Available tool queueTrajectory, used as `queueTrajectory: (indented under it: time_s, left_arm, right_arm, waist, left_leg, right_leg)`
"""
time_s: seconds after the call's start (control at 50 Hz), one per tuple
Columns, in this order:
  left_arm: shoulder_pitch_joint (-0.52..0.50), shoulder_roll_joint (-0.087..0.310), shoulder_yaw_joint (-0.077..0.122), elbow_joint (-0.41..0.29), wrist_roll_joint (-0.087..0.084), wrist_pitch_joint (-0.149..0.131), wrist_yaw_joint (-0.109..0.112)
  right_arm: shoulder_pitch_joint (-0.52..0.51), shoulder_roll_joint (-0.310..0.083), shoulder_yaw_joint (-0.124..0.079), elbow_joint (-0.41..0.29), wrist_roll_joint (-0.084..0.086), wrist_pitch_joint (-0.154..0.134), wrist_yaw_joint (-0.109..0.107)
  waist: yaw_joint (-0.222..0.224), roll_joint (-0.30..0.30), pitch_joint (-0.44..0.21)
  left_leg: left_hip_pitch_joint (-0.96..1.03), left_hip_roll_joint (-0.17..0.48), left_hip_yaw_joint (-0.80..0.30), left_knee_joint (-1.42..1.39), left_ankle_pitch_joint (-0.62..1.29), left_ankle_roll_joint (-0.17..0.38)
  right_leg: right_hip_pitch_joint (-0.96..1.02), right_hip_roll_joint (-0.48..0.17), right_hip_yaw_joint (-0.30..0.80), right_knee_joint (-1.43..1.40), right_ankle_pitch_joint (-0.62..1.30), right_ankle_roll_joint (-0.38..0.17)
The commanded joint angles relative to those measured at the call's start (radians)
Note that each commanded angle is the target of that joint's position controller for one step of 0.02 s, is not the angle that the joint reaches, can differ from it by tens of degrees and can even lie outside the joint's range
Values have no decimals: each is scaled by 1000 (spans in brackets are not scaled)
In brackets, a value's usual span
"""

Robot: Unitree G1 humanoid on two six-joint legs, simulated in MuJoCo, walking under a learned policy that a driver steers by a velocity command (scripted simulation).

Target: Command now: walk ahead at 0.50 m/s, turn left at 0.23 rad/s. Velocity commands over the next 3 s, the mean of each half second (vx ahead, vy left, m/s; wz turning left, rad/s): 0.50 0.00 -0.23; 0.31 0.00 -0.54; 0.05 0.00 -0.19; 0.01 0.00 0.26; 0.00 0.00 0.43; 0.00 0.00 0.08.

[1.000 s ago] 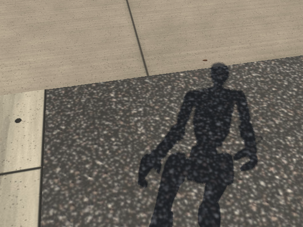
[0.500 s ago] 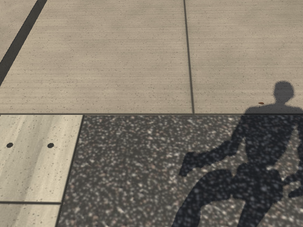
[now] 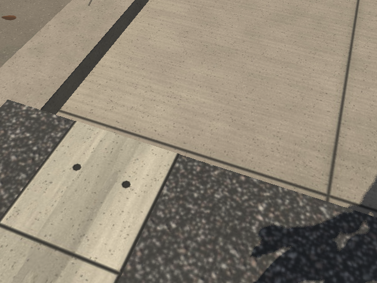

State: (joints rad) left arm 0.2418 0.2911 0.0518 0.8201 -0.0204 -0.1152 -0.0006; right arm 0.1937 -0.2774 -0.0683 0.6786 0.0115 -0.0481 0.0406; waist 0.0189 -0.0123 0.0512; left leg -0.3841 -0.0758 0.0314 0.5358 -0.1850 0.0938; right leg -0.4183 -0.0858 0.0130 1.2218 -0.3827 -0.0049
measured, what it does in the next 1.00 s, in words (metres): walks ahead, turning right: right foot, then left foot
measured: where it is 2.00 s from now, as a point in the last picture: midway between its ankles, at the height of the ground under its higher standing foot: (232, 251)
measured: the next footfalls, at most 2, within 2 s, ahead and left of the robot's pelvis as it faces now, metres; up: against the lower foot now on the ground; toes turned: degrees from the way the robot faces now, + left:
right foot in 0.44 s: +0.41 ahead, -0.16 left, +0.00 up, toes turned -11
left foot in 0.88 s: +0.70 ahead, -0.05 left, +0.00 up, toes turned -32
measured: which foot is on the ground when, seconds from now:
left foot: down 0.00-0.46, up 0.48-0.86, down 0.88-1.00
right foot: up 0.00-0.42, down 0.44-0.88, up 0.90-1.00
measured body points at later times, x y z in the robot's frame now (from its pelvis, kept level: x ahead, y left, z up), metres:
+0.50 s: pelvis +0.29 -0.06 -0.01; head +0.33 -0.07 +0.43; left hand +0.51 +0.15 -0.11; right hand +0.29 -0.35 -0.14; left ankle +0.10 +0.08 -0.65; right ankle +0.37 -0.15 -0.73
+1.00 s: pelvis +0.52 -0.08 +0.00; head +0.56 -0.09 +0.44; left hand +0.75 +0.12 -0.12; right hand +0.57 -0.39 -0.08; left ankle +0.66 -0.03 -0.73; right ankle +0.38 -0.15 -0.64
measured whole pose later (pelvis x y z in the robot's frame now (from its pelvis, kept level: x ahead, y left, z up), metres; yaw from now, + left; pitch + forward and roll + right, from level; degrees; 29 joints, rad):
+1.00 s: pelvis +0.52 -0.08 +0.00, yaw -30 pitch +2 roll +0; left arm 0.26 0.32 0.07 0.67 -0.02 0.04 0.04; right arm 0.09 -0.24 -0.04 0.65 -0.02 -0.05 -0.01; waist 0.02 -0.03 0.03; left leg -0.46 -0.01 0.00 0.53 -0.11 0.02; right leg -0.45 0.09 0.12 1.21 -0.56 0.05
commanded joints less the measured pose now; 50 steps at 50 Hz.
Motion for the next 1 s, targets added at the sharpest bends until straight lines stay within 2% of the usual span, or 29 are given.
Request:
queueTrajectory:
  time_s: [0.02, 0.1, 0.2, 0.32, 0.34, 0.38, 0.4, 0.42, 0.44, 0.46, 0.48, 0.5, 0.52, 0.54, 0.56, 0.58, 0.64, 0.7, 0.74, 0.78, 0.84, 0.86, 0.88, 0.9, 0.92, 0.94, 0.96, 0.98, 1.0]
  left_arm:
    - [52, 112, 30, -48, 7, 4, -1]
    - [-1, 70, 21, -61, 11, 39, 6]
    - [-122, 43, 11, -89, 1, 28, -13]
    - [-242, 21, -1, -164, -1, 21, -57]
    - [-247, 21, -1, -177, 0, 21, -65]
    - [-210, 43, 9, -191, 5, 25, -74]
    - [-151, 66, 21, -188, 6, 30, -72]
    - [-25, 108, 43, -165, 5, 34, -67]
    - [133, 169, 71, -137, 6, 37, -53]
    - [214, 281, 97, -131, 6, 41, -37]
    - [238, 236, 81, -137, -2, 36, -38]
    - [215, 175, 66, -136, 5, 40, -35]
    - [142, 145, 56, -151, 3, 43, -31]
    - [74, 120, 47, -170, 3, 47, -30]
    - [30, 98, 38, -188, 12, 48, -27]
    - [6, 92, 36, -202, 18, 51, -25]
    - [1, 128, 46, -201, 17, 45, -11]
    - [22, 147, 55, -184, 9, 66, 12]
    - [71, 147, 57, -166, -4, 89, 24]
    - [86, 145, 57, -161, -7, 108, 32]
    - [51, 137, 57, -183, -1, 124, 44]
    - [13, 125, 53, -199, -2, 125, 46]
    - [7, 77, 38, -225, 10, 121, 45]
    - [158, 22, 22, -221, 24, 118, 42]
    - [261, 86, 24, -217, 8, 117, 33]
    - [218, 161, 49, -194, -1, 128, 31]
    - [115, 180, 56, -205, -4, 147, 36]
    - [73, 168, 56, -213, -2, 165, 42]
    - [58, 148, 54, -220, -1, 178, 47]
  right_arm:
    - [16, -76, -19, -57, -15, -30, -6]
    - [65, -110, -26, 1, -18, -56, -16]
    - [98, -117, -21, 44, -21, -58, -33]
    - [155, -131, -26, 102, -11, -34, -46]
    - [153, -134, -27, 106, -9, -26, -50]
    - [125, -162, -33, 96, -6, -10, -62]
    - [116, -178, -36, 90, -5, -1, -71]
    - [101, -187, -35, 87, -5, 7, -77]
    - [87, -184, -30, 74, -3, 3, -83]
    - [200, -63, 8, 35, -37, -25, -68]
    - [192, -65, 22, 29, -31, -64, -45]
    - [84, -133, 2, 3, 15, -88, -29]
    - [19, -129, 8, -23, 23, -99, -26]
    - [-1, -122, 5, -23, 2, -100, -32]
    - [12, -131, -4, -23, -14, -89, -38]
    - [36, -127, -7, -24, -19, -74, -39]
    - [42, -94, -1, -28, -30, -45, -52]
    - [-49, -57, 14, -46, -37, -43, -60]
    - [-105, -55, 15, -56, -26, -45, -54]
    - [-140, -69, 9, -68, -17, -42, -46]
    - [-116, -112, -14, -74, -22, -53, -35]
    - [-72, -117, -18, -67, -29, -61, -35]
    - [-16, -158, -27, -67, -46, -66, -41]
    - [16, -201, -32, -77, -66, -55, -49]
    - [64, -195, -39, -54, -41, -33, -46]
    - [27, -136, -24, -80, -22, -20, -50]
    - [1, -101, -11, -86, -28, -5, -54]
    - [-33, -89, -2, -88, -33, 8, -54]
    - [-68, -88, 3, -83, -35, 16, -54]
  waist:
    - [4, 58, -139]
    - [-4, 50, -69]
    - [-63, 60, -19]
    - [-109, 49, 31]
    - [-103, 55, 27]
    - [-66, 89, -25]
    - [-31, 116, -74]
    - [41, 116, -144]
    - [127, 70, -225]
    - [71, -177, -362]
    - [80, -187, -507]
    - [112, -100, -385]
    - [82, -23, -248]
    - [36, 47, -155]
    - [-3, 32, -118]
    - [-31, 0, -102]
    - [-51, -27, -74]
    - [-21, -56, -80]
    - [16, -82, -123]
    - [28, -101, -137]
    - [-9, -121, -145]
    - [-44, -120, -153]
    - [-58, -56, -233]
    - [0, 180, -333]
    - [8, 367, -439]
    - [-16, 225, -364]
    - [-40, 141, -278]
    - [-36, 104, -216]
    - [-17, 109, -163]
  left_leg:
    - [255, 279, -320, -298, 271, 185]
    - [209, 262, -168, -360, 397, 166]
    - [268, 238, -38, -394, 323, 87]
    - [485, 318, 14, -336, 423, 75]
    - [515, 329, 22, -303, 500, 70]
    - [535, 327, 54, -188, 824, 45]
    - [538, 321, 69, -90, 999, 33]
    - [491, 301, 90, 81, 1071, 12]
    - [316, 261, 109, 331, 902, -27]
    - [-108, 99, 92, 737, 116, -94]
    - [-326, -16, -113, 913, -398, -99]
    - [-425, 59, -174, 926, -328, -74]
    - [-434, 104, -152, 841, -243, -62]
    - [-394, 138, -133, 748, -199, -68]
    - [-321, 166, -130, 681, -164, -79]
    - [-267, 176, -125, 644, -146, -93]
    - [-223, 166, -83, 511, -79, -147]
    - [-140, 103, -53, 268, 104, -169]
    - [-89, 54, -49, 136, 233, -169]
    - [-71, 29, -73, 55, 237, -165]
    - [-28, 31, -116, -43, 191, -121]
    - [40, 55, -110, -115, 272, -95]
    - [211, 181, -190, -104, 490, -42]
    - [480, 433, -424, -49, 873, 105]
    - [575, 581, -701, -86, 682, 240]
    - [504, 519, -647, -123, 461, 212]
    - [420, 446, -511, -135, 335, 161]
    - [318, 391, -422, -159, 287, 138]
    - [226, 354, -359, -185, 257, 127]
  right_leg:
    - [-201, -85, 51, -35, 112, -2]
    - [-267, -84, 43, -163, 270, 27]
    - [-279, -29, 37, -456, 545, 2]
    - [-371, 15, -1, -612, 462, -41]
    - [-370, 26, -19, -619, 409, -53]
    - [-269, 81, -86, -621, 294, -85]
    - [-177, 120, -118, -612, 241, -106]
    - [2, 157, -129, -638, 250, -136]
    - [284, 119, -31, -696, 339, -185]
    - [701, -150, 422, -675, 372, -357]
    - [871, -261, 832, -848, 245, -457]
    - [802, -222, 693, -882, 172, -382]
    - [633, -184, 560, -899, 192, -339]
    - [466, -143, 466, -919, 277, -313]
    - [347, -109, 402, -945, 358, -304]
    - [268, -79, 370, -967, 397, -304]
    - [134, -40, 272, -979, 598, -304]
    - [71, 41, 163, -900, 775, -233]
    - [106, 55, 181, -849, 722, -194]
    - [148, 39, 251, -800, 627, -176]
    - [227, 17, 380, -701, 547, -148]
    - [225, 40, 382, -637, 506, -121]
    - [173, 94, 333, -479, 374, -80]
    - [-33, 215, 215, -219, -184, -15]
    - [-175, 206, 158, 1, -375, 22]
    - [-229, 149, 165, 106, -289, 55]
    - [-251, 132, 125, 141, -206, 73]
    - [-237, 118, 113, 131, -162, 81]
    - [-203, 99, 109, 92, -139, 81]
